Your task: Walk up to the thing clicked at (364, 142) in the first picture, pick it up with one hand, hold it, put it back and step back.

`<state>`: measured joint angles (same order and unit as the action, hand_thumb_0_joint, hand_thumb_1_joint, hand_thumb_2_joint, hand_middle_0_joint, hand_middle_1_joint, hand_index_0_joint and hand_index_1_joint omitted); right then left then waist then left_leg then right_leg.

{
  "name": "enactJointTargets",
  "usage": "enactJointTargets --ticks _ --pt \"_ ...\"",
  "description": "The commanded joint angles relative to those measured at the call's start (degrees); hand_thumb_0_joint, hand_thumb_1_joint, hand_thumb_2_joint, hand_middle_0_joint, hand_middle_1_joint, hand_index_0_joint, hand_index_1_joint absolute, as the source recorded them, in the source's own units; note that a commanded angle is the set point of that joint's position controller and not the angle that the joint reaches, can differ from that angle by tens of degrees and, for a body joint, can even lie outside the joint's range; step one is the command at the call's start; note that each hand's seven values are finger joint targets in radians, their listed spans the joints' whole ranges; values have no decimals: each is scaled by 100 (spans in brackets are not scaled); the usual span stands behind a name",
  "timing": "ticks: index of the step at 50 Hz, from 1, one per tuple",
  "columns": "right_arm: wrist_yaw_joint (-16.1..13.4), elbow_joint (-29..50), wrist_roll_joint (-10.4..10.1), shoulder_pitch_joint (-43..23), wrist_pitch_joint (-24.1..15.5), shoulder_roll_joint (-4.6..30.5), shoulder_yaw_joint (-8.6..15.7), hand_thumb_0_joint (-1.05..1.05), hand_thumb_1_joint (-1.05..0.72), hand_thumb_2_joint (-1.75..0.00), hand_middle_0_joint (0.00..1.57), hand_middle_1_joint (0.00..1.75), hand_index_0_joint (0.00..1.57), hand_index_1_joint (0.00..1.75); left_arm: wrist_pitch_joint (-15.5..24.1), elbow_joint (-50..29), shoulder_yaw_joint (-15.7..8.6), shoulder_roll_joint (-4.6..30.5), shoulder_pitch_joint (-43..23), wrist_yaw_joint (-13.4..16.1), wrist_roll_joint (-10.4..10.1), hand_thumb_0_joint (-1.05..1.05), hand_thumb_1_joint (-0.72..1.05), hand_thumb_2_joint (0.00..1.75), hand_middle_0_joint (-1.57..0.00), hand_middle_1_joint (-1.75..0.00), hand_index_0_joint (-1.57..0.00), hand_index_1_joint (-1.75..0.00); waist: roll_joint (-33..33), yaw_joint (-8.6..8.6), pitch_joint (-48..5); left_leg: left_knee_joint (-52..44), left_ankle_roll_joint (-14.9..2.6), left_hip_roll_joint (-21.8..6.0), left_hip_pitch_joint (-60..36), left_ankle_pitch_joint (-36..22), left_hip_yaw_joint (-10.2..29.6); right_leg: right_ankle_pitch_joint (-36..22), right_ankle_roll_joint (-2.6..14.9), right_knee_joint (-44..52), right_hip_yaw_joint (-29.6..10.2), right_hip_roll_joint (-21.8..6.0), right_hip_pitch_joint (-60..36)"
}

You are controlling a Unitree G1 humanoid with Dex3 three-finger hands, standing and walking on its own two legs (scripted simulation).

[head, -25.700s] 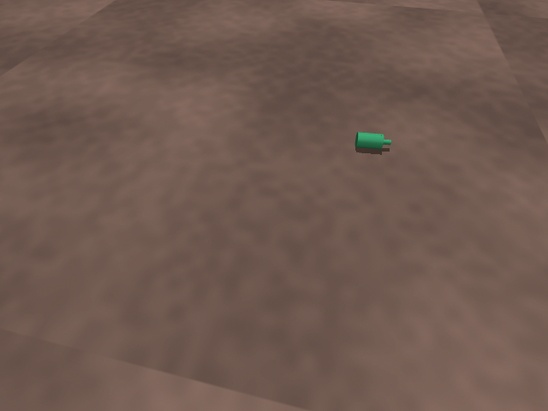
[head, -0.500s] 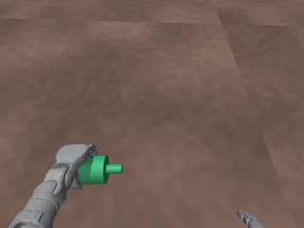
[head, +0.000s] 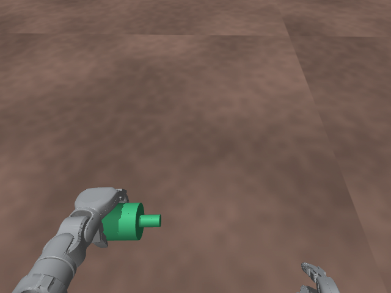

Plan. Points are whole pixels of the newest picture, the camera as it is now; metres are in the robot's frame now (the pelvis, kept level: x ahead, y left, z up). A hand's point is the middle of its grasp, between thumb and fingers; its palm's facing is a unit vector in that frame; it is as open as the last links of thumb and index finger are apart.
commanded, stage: hold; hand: left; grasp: from above
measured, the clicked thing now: (120, 221) +0.29 +0.19 -0.08
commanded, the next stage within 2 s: crouch in 0.96 s
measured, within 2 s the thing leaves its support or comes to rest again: neither
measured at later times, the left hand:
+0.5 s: hand (105, 220) +0.28 +0.21 -0.03, palm faces -0.47 -0.04 -0.88, open 11.3 cm
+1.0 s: hand (104, 217) +0.29 +0.22 -0.03, palm faces -0.48 -0.03 -0.88, open 11.3 cm
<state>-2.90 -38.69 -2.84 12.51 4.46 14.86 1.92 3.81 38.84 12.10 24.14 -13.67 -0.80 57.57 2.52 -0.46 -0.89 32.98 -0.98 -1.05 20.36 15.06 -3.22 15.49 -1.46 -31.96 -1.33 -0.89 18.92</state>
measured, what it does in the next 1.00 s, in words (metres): stands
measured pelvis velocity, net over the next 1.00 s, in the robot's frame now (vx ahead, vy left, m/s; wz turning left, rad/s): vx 0.00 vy -0.01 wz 0.00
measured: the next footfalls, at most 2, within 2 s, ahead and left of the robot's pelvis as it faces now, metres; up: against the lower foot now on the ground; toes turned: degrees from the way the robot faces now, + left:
none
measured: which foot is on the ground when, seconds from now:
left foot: down 0.00-1.00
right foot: down 0.00-1.00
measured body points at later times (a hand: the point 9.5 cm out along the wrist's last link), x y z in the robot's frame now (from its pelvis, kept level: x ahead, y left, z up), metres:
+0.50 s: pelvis -0.01 -0.01 +0.00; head +0.00 -0.03 +0.45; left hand +0.30 +0.21 +0.02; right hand +0.14 -0.26 -0.11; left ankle +0.02 +0.11 -0.73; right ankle +0.01 -0.14 -0.73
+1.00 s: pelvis +0.00 -0.01 +0.01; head +0.01 -0.03 +0.46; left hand +0.31 +0.22 +0.02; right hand +0.14 -0.26 -0.11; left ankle +0.02 +0.11 -0.73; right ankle +0.01 -0.14 -0.73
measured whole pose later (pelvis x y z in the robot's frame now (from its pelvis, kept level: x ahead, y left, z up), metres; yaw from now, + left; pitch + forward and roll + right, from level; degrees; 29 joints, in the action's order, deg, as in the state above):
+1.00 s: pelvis +0.00 -0.01 +0.01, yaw +0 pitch +1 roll +0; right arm -3.9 -38.7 -3.2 10.6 5.7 14.7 1.4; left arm 4.5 36.6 11.9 24.6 -13.8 -3.0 57.3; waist 2.6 0.0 0.5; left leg 28.1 -0.5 -1.0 16.1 12.6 -2.9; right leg 13.9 -0.9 -28.4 -1.0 -0.8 15.2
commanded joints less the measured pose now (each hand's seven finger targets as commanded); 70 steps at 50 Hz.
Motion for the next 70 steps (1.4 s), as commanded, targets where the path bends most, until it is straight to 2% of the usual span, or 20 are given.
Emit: enactJointTargets --ticks 1,13,14,20,26,28,29,32,34,37,41,43,49,52,53,54,55,59,63,70 --pt "-87 741 -8 -393 -252 817 267 0 -89 -90 20 30 20 30 31 -1271 -718 1314 -2199 286 -64 0 63 105 -105 -69 -102 -73 -8 -47 -1511 -528 47 112 -1107 -950 207 -766 208 552 105 277 -129" --pt "-106 771 -23 -548 -247 757 215 0 -90 -90 20 30 20 30 24 -1525 -650 1240 -2172 206 -84 0 64 106 -106 -73 -103 -76 -63 1 -1438 -645 16 144 -1133 -880 162 -711 195 691 82 248 -302" --pt "-115 786 -37 -574 -240 764 225 0 -89 -90 20 30 20 30 26 -1499 -768 1369 -2140 184 -100 0 64 105 -105 -71 -102 -74 -2 34 -1490 -650 15 155 -1191 -933 144 -754 193 697 66 244 -336" --pt "-137 837 -32 -675 -222 742 175 0 -90 -90 20 30 20 30 64 -1588 -664 1268 -2046 32 -131 0 62 102 -104 -70 -101 -73 -35 23 -1340 -755 15 153 -1242 -746 159 -561 202 792 64 239 -317" --pt "-157 797 -46 -645 -197 744 174 0 -90 -90 20 30 20 30 31 -1295 -809 1384 -2023 77 -84 0 60 101 -102 -69 -100 -72 -117 14 -1257 -768 12 142 -1193 -970 144 -774 202 762 74 253 -358" --pt "-148 823 -45 -678 -204 719 173 0 -90 -90 20 30 20 30 54 -1482 -732 1321 -2113 79 -74 0 61 104 -102 -73 -100 -75 -27 58 -1331 -773 24 152 -1245 -957 145 -730 213 776 86 253 -379" --pt "-154 835 -44 -703 -199 736 175 0 -90 -90 20 30 20 30 51 -1476 -863 1434 -2023 94 -91 0 62 105 -103 -73 -101 -76 -61 94 -1344 -770 9 179 -1239 -933 134 -713 200 814 66 229 -408" --pt "-155 806 -25 -705 -194 700 158 0 -90 -90 20 30 20 30 93 -1568 -676 1266 -2153 45 -112 0 65 105 -106 -73 -104 -76 -67 12 -1434 -742 -6 192 -1315 -1053 130 -878 183 790 45 213 -442" --pt "-169 764 -28 -642 -186 722 186 0 -90 -90 20 30 20 30 101 -1516 -793 1400 -2156 74 -77 0 62 103 -103 -72 -101 -75 -45 29 -1507 -740 7 159 -1347 -1152 141 -936 191 768 72 249 -460" --pt "-173 774 -31 -664 -179 715 175 0 -90 -90 20 30 20 30 119 -1678 -708 1354 -2454 111 -108 0 63 104 -103 -74 -101 -76 29 -4 -1551 -743 8 182 -1432 -1095 119 -926 186 803 43 224 -408" --pt "-162 794 -39 -717 -170 711 175 0 -90 -90 20 30 20 30 71 -1471 -818 1351 -2051 155 -154 0 62 104 -104 -72 -102 -75 17 95 -1441 -811 25 175 -1366 -1034 134 -817 207 841 92 229 -467" --pt "-155 809 -52 -704 -152 719 184 0 -90 -90 20 30 20 30 45 -1432 -644 1173 -1932 109 -135 0 63 105 -104 -73 -101 -76 -104 35 -1336 -819 18 158 -1341 -1096 148 -882 206 810 96 242 -432" --pt "-165 784 -59 -659 -121 713 196 0 -90 -90 20 30 20 30 104 -1577 -792 1443 -2245 19 -100 0 64 104 -105 -72 -103 -75 -13 70 -1466 -805 7 168 -1355 -1162 138 -958 203 818 78 235 -518" --pt "-166 800 -52 -657 -115 719 191 0 -90 -90 20 30 20 30 108 -1312 -821 1375 -2056 49 -118 0 64 106 -107 -71 -103 -74 -51 75 -1408 -809 15 178 -1370 -1179 143 -964 208 836 83 230 -537" --pt "-159 798 -56 -603 -120 712 200 0 -92 -91 20 30 20 30 126 -1459 -677 1203 -2071 46 -130 0 69 98 -105 -78 -106 -76 -57 12 -1480 -788 11 172 -1404 -1232 130 -1034 212 804 77 236 -520" --pt "-156 797 -50 -596 -120 711 212 0 -88 -90 20 30 20 30 142 -1528 -655 1189 -2079 49 -116 0 61 94 -97 -76 -98 -75 38 22 -1559 -790 34 159 -1481 -1351 141 -1130 229 758 105 248 -523" --pt "-157 763 -39 -584 -106 753 229 0 -89 -90 20 30 20 30 136 -1368 -793 1298 -1927 80 -122 0 60 96 -98 -77 -97 -77 8 54 -1475 -782 50 141 -1434 -1375 173 -1111 233 776 129 257 -502" --pt "-135 763 -31 -575 -58 718 220 0 -89 -90 20 30 20 30 188 -1136 -617 1075 -1770 227 -7 0 66 103 -105 -77 -103 -79 -222 -24 -1204 -742 32 160 -1195 -1244 182 -1026 215 758 142 244 -380" --pt "-100 696 16 -481 -3 742 264 0 -89 -90 20 30 20 30 303 -676 -664 1013 -1808 648 189 0 65 102 -106 -73 -103 -76 -277 -112 -1159 -518 45 172 -940 -1114 177 -929 217 562 139 214 -20" --pt "69 344 190 -114 -7 849 408 0 -90 -90 20 30 20 30 426 256 -605 938 -2649 1478 684 0 72 104 -110 -75 -108 -78 -116 -353 -1758 750 106 145 -77 -998 232 -885 199 -507 167 180 1241"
